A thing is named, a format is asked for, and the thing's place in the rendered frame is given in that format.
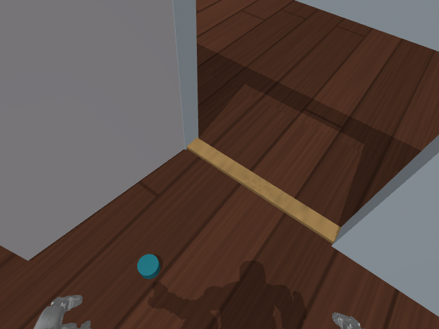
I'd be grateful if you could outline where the left robot hand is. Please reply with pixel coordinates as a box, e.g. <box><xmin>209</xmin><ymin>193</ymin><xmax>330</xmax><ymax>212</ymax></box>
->
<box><xmin>34</xmin><ymin>295</ymin><xmax>91</xmax><ymax>329</ymax></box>

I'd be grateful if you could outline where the right robot hand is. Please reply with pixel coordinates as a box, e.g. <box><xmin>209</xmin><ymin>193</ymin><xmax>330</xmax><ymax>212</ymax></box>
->
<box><xmin>332</xmin><ymin>313</ymin><xmax>362</xmax><ymax>329</ymax></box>

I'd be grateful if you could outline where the tin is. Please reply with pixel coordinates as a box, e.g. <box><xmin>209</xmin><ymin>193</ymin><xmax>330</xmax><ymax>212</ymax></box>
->
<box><xmin>137</xmin><ymin>254</ymin><xmax>161</xmax><ymax>279</ymax></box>

